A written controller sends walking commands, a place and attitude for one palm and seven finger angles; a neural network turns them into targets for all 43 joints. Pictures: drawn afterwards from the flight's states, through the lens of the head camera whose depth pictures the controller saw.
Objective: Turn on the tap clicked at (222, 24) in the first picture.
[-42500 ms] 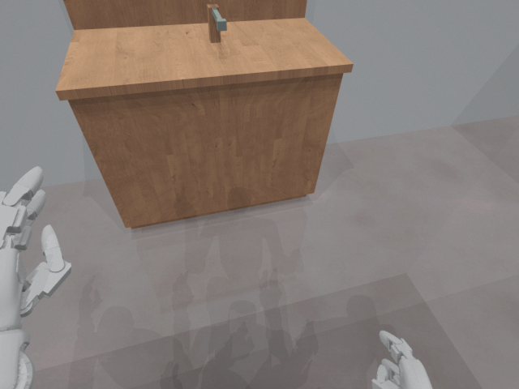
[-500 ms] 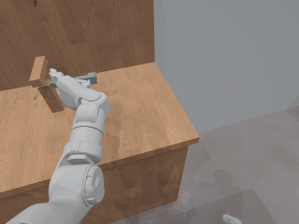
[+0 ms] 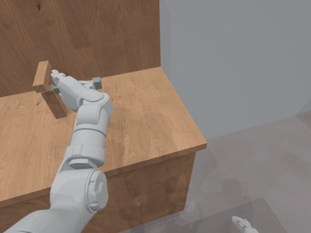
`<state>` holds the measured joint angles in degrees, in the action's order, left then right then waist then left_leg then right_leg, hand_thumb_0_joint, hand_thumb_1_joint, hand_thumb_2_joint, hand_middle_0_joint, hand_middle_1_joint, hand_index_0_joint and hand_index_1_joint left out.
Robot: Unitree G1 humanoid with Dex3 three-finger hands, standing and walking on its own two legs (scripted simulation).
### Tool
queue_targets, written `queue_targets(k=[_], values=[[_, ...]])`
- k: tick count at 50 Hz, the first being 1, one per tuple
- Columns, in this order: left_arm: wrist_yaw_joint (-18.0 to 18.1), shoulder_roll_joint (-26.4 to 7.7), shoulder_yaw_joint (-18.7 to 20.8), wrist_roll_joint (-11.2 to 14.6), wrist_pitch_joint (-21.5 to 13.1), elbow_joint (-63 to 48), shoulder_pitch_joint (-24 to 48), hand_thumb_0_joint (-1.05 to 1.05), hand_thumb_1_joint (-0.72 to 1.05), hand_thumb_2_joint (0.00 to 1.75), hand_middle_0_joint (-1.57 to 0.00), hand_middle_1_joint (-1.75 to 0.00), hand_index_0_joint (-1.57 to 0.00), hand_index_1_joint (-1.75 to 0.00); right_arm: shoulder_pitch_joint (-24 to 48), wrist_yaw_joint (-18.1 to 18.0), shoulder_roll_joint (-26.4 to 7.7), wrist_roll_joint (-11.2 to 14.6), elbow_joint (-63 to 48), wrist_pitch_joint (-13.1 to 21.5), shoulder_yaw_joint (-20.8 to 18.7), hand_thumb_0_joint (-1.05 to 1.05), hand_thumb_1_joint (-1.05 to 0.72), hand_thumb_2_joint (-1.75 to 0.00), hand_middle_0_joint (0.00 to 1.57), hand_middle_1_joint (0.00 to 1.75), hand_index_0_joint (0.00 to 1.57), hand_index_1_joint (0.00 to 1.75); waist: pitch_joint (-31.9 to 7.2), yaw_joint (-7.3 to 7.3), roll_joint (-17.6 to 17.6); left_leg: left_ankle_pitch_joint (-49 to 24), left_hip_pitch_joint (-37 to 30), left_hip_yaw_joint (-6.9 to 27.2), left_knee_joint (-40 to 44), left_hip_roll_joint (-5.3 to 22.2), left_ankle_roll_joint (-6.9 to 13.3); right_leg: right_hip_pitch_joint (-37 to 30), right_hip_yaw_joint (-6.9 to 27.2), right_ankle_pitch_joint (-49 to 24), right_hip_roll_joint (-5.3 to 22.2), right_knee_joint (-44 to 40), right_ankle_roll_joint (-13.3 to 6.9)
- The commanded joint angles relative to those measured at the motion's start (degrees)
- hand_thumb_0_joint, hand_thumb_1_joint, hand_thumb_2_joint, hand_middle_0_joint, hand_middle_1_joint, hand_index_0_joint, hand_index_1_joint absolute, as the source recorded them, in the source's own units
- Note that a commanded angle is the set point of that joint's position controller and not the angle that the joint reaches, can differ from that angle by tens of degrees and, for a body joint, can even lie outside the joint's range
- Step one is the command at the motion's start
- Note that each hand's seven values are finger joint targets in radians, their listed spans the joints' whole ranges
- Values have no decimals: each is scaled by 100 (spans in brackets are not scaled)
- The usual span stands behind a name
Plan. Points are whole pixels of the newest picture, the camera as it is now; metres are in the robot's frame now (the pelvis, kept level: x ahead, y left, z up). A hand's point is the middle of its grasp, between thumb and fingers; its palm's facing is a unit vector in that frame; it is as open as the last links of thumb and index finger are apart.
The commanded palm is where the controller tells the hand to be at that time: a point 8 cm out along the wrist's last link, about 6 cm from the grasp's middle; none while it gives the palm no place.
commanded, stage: lift the hand up off the lever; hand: left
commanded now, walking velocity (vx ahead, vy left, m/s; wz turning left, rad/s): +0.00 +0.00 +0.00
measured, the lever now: (97, 83) +0.54 +0.21 +0.12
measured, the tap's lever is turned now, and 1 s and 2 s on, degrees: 86 86 86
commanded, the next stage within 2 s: draw the hand back beside the body in 0.38 s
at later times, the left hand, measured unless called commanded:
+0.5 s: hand (88, 83) +0.44 +0.19 +0.19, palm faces +0.78 -0.62 -0.07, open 7.8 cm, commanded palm +0.38 +0.20 +0.20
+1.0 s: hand (57, 121) +0.29 +0.21 +0.20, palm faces +0.29 -0.93 -0.21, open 7.7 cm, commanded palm +0.28 +0.25 +0.19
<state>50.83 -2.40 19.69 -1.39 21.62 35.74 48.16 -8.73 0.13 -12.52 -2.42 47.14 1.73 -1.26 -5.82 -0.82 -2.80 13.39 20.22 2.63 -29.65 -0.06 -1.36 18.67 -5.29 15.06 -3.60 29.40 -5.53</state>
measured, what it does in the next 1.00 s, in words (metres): stands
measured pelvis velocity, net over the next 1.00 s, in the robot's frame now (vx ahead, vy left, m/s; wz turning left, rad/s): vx -0.01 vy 0.02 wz -0.02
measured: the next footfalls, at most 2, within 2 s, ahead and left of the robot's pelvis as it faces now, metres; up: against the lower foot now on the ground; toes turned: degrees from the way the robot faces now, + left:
none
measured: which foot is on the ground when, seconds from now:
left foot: down 0.00-1.00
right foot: down 0.00-1.00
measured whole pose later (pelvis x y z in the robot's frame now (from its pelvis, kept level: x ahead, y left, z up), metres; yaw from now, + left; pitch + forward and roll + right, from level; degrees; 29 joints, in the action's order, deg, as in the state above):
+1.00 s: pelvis -0.01 +0.02 +0.01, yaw -1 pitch -7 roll +0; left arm 8.2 -17.5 6.0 5.6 -1.8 -4.2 4.8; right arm -10.1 -2.4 -15.2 1.3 39.5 1.8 0.1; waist 2.6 3.7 -4.2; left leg 11.4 5.3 1.3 -23.1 -0.2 0.3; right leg 3.1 -3.7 11.5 -3.6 20.8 -4.2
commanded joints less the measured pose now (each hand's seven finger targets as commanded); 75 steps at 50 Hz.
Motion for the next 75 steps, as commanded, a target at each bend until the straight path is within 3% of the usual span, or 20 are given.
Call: queue_targets(k=[1, 13, 15, 24, 25, 28, 30, 34, 35, 36, 40, 44, 46, 48, 50, 55, 60, 61, 69, 75], values=[[18, -863, -385, -303, -412, -1523, 2932, 0, 90, 90, -15, -15, -15, -15, 597, -5, -586, 15, -789, 255, -188, 0, -90, -90, 20, 30, 20, 30, -1717, 29, 358, -979, -543, -307, 126, -116, 216, -787, 359, -1158, 424, -495, 488], [-102, -615, -504, -56, -99, -1844, 2468, 0, 90, 90, -15, -15, -15, -15, 781, 11, -573, 80, -855, 146, -155, 0, -90, -90, 20, 30, 20, 30, -1535, 109, 718, -1445, -767, -319, 213, -98, 172, -1085, 275, -1856, 453, -538, 519], [-94, -943, -285, -92, -115, -1938, 2462, 0, 90, 90, -15, -15, -15, -15, 786, -7, -598, 75, -818, 115, -178, 0, -90, -90, 20, 30, 20, 30, -1602, 183, 621, -1523, -822, -289, 240, -92, 158, -1130, 262, -1831, 419, -537, 487], [-87, -513, -698, -184, -121, -2063, 2689, 0, 90, 90, -15, -15, -15, -15, 826, 63, -549, 59, -822, 141, -171, 0, -90, -90, 20, 30, 20, 30, -1675, 99, 416, -1682, -960, -300, 150, -73, 107, -1007, 241, -1814, 401, -449, 433], [-1062, -417, -1585, -336, -165, -2691, 2091, 0, 90, 90, -15, -15, -15, -15, 544, -72, -745, 68, -875, -91, -204, 0, -90, -90, 20, 30, 20, 30, -1677, -166, 768, -1793, -1209, -294, 205, -103, 228, -1270, 373, -2303, 357, -297, 416], [-2051, -1049, -1151, -120, -274, -3291, 1091, 0, 90, 90, -15, -16, -15, -16, 522, -322, -663, 234, -1292, -276, -168, 0, -90, -90, 20, 30, 20, 30, -2029, 96, 690, -2100, -1411, -370, 297, -159, 348, -1906, 522, -3422, 438, -325, 526], [-2748, -1267, -1003, 109, -233, -3245, -130, 0, 90, 90, -16, -17, -16, -17, 547, -417, -653, 335, -1412, -463, -82, 0, -90, -90, 20, 30, 20, 30, -1639, 251, 753, -1975, -1356, -324, 458, -132, 348, -2039, 516, -3411, 397, -445, 510], [-2942, -1519, -362, 776, 205, -4027, -891, 0, 90, 90, -16, -18, -16, -18, 1135, -571, -543, 548, -1753, -505, 128, 0, -90, -90, 20, 30, 20, 30, -934, 532, 1046, -1475, -1237, -351, 765, -82, 343, -2169, 637, -2874, 454, -934, 638], [-3509, -2711, -182, 716, -488, -3709, -1954, 0, 90, 90, -16, -18, -16, -18, 701, -397, -663, 353, -1654, -526, 32, 0, -90, -90, 20, 30, 20, 30, -346, 277, 951, -1132, -1116, -308, 805, 85, 348, -1905, 695, -2810, 535, -880, 668], [-3794, -2654, -197, 762, -928, -3949, -2093, 0, 90, 90, -16, -19, -16, -19, 781, -311, -582, 385, -1832, -492, 58, 0, -90, -90, 20, 30, 20, 30, -382, 407, 742, -1026, -991, -334, 843, 11, 381, -1998, 739, -2560, 523, -855, 617], [-4187, -2970, -368, 748, -2082, -5748, -1732, 0, 90, 90, -17, -20, -17, -20, 979, -246, -532, 420, -2004, -114, 24, 0, -90, -90, 20, 30, 20, 30, -492, 320, -507, -920, -1519, -303, 816, 15, 388, -1700, 809, -1636, 478, -1119, 438], [-4259, -2431, -1147, 641, -2677, -6014, -1534, 0, 90, 90, -17, -21, -17, -21, 848, -220, -592, 372, -1942, 332, 15, 0, -90, -90, 20, 30, 20, 30, -455, 96, -624, -776, -2159, -204, 819, 13, 383, -1175, 712, -1076, 334, -1287, 374], [-4294, -2060, -1493, 635, -2773, -5541, -1814, 0, 90, 90, -17, -22, -17, -22, 822, -253, -619, 384, -1843, 421, 28, 0, -90, -90, 20, 30, 20, 30, -52, 33, -202, -484, -2156, -175, 906, 27, 406, -961, 675, -728, 295, -1411, 387], [-4345, -1969, -1516, 659, -2801, -4884, -2232, 0, 90, 90, -17, -22, -17, -22, 828, -279, -649, 403, -1755, 394, 26, 0, -90, -90, 20, 30, 20, 30, 329, 47, 651, -64, -1883, -181, 987, 5, 454, -858, 693, -225, 313, -1580, 441], [-4398, -2064, -1303, 659, -2831, -4354, -2727, 0, 90, 90, -18, -23, -18, -23, 854, -304, -689, 425, -1678, 320, 14, 0, -90, -90, 20, 30, 20, 30, 648, 96, 962, 162, -1677, -185, 1064, -30, 475, -797, 704, 120, 331, -1735, 446], [-4485, -2593, -587, 699, -2987, -4774, -3613, 0, 90, 90, -18, -24, -18, -24, 925, -274, -620, 409, -1791, 130, 63, 0, -90, -90, 20, 30, 20, 30, 71, 341, 50, -119, -1626, -130, 1182, -20, 401, -1456, 679, -256, 392, -1574, 360], [-4445, -3140, 82, 696, -3172, -5937, -4019, 0, 90, 90, -19, -26, -19, -26, 896, -275, -554, 314, -1959, 137, 76, 0, -90, -90, 20, 30, 20, 30, -391, 433, -295, -808, -1755, -103, 1109, 43, 344, -1889, 629, -1095, 386, -1415, 300], [-4456, -2910, -109, 675, -3212, -6158, -4092, 0, 90, 90, -19, -26, -19, -26, 879, -265, -504, 293, -1999, 173, 97, 0, -90, -90, 20, 30, 20, 30, -345, 406, -507, -859, -1767, -85, 1124, 50, 318, -1857, 603, -1142, 385, -1384, 281], [-4516, -2271, -629, 679, -3131, -5891, -5095, 0, 90, 90, -19, -29, -19, -29, 819, -240, -647, 312, -1921, 368, 18, 0, -90, -90, 20, 30, 20, 30, 472, 286, 386, -708, -1735, -28, 1125, 146, 351, -1288, 515, -846, 301, -1463, 336], [-4473, -2702, -150, 625, -3263, -6538, -5591, 0, 90, 90, -20, -30, -20, -30, 810, -247, -705, 300, -1903, 413, -30, 0, -90, -90, 20, 30, 20, 30, 121, 395, -149, -736, -1793, 62, 1138, 108, 318, -1505, 524, -827, 323, -1359, 299]])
